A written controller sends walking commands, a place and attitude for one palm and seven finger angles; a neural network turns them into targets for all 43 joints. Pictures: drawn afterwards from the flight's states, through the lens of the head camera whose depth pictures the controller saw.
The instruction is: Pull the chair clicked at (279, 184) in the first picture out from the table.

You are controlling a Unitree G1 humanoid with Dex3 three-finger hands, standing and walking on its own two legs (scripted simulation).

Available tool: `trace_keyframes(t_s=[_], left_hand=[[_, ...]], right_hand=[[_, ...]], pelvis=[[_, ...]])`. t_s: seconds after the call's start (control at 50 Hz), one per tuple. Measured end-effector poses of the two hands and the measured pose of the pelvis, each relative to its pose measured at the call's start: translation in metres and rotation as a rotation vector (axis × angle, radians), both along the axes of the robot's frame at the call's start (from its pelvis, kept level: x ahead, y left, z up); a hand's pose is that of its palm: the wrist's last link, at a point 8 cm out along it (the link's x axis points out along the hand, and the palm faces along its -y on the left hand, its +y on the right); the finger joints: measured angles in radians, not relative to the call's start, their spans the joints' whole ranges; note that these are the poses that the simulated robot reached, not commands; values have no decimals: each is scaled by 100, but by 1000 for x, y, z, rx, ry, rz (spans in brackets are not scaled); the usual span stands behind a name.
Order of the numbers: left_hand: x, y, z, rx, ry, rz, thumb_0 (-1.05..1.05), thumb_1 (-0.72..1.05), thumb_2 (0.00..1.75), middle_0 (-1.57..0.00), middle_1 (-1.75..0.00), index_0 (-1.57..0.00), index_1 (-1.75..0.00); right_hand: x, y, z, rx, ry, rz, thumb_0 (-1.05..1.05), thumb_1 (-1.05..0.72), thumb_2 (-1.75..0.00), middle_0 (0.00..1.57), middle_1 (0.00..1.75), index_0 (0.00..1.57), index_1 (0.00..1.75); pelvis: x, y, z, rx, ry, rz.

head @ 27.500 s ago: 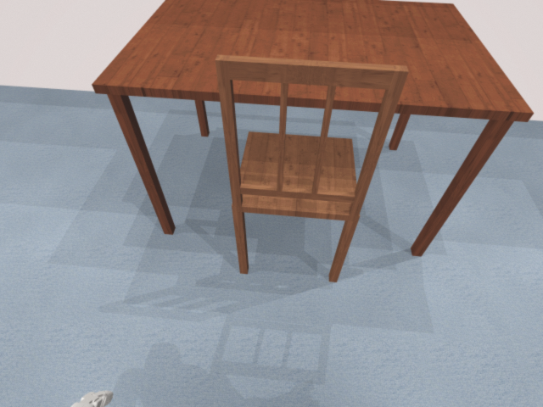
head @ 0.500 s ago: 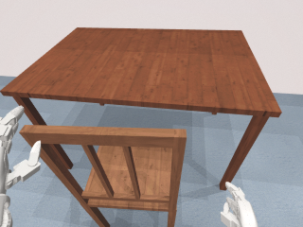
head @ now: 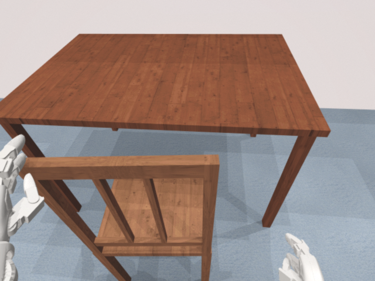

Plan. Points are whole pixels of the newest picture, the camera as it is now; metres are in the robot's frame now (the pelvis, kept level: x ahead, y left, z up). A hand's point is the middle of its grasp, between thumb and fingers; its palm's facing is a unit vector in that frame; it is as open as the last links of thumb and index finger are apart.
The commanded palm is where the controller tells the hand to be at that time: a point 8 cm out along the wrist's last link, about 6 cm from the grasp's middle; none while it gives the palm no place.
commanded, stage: step back with the hand held close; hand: left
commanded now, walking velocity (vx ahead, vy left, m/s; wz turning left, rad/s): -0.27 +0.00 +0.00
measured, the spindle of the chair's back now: (117, 213) +0.28 +0.23 -0.07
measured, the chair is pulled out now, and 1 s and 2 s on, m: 0.17 0.17 0.17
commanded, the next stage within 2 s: stop stepping back and stand still in 1.60 s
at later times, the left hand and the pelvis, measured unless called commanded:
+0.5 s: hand (22, 216) +0.16 +0.27 +0.16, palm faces +0.43 -0.77 -0.48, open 7.4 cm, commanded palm +0.10 +0.31 +0.18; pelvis -0.04 +0.01 +0.00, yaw +0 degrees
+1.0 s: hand out of the picture +0.11 +0.28 +0.16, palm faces +0.46 -0.79 -0.42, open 7.4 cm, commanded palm +0.04 +0.33 +0.18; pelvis -0.09 +0.02 -0.02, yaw +1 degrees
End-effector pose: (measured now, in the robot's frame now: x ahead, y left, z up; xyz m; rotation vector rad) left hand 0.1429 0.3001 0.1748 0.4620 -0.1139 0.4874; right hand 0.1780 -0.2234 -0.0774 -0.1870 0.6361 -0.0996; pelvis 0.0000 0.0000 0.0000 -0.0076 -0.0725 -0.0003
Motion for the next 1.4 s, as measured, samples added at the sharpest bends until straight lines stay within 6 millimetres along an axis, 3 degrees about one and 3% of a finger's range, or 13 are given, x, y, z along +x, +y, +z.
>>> trace_keyframes(t_s=[0.12, 0.24, 0.44, 0.6, 0.72, 0.86, 1.06, 1.14, 1.22, 1.32, 1.4], left_hand=[[5, 2, 11, 43, -55, -32, 1, 89, 90, -20, -30, -21, -31], [3, 1, 1, 62, 42, -89, 1, 89, 90, -20, -30, -21, -31], [-22, 10, 9, 113, 16, -62, 1, 89, 90, -21, -30, -22, -31], [-40, 5, 0, 68, -22, -77, 1, 89, 90, -21, -30, -21, -31], [-54, 14, 0, 100, -45, -91, 1, 89, 90, -21, -30, -22, -31], [-69, 19, 12, 155, -112, -68, 1, 89, 90, -21, -30, -22, -31], [-77, 21, -5, 118, -103, -113, 1, 89, 90, -21, -30, -21, -31], [-89, 23, 7, 184, -110, -114, 1, 89, 90, -21, -30, -22, -31], [-101, 19, 23, 212, -153, -91, 1, 89, 90, -21, -30, -22, -31], [-104, 0, 18, 146, -115, -112, 1, 89, 90, -20, -30, -21, -31], [-110, -16, 13, 98, -97, -185, 1, 89, 90, -21, -30, -21, -31]], right_hand=[[-5, 7, 1, -8, 23, 19, 1, -90, -90, 20, 30, 20, 30], [-17, 9, -2, -6, 60, -37, 1, -90, -90, 20, 30, 20, 30], [-38, 12, -7, -11, 84, -40, 1, -90, -90, 20, 30, 20, 30], [-58, 4, -2, -40, 61, -51, 1, -90, -90, 20, 30, 20, 30], [-80, -1, 5, -86, 58, -75, 1, -90, -90, 20, 30, 20, 30], [-94, 3, 0, -75, 49, -52, 1, -90, -90, 20, 30, 20, 30], [-113, 10, -8, -103, 98, -32, 1, -90, -90, 20, 30, 20, 30], [-117, 19, -7, -80, 86, -30, 1, -90, -90, 20, 30, 20, 30], [-118, 25, -8, -41, 78, 4, 1, -90, -90, 20, 30, 20, 30], [-124, 21, -11, -8, 72, 43, 1, -90, -90, 20, 30, 20, 30], [-138, 6, 0, -10, 67, -14, 1, -90, -90, 20, 30, 20, 30]], pelvis=[[-8, 4, 0, -11, 28, 6], [-14, 15, 0, -4, 62, -6], [-33, 15, -3, 6, 72, -7], [-55, 15, -8, -11, 76, 1], [-68, 19, -10, -12, 75, -1], [-78, 18, -14, -13, 61, 2], [-100, 26, -21, -25, 74, 24], [-103, 23, -18, -38, 84, 36], [-107, 15, -14, -23, 119, 3], [-129, 5, -7, -58, 106, -18], [-139, 1, -3, -17, 102, -14]])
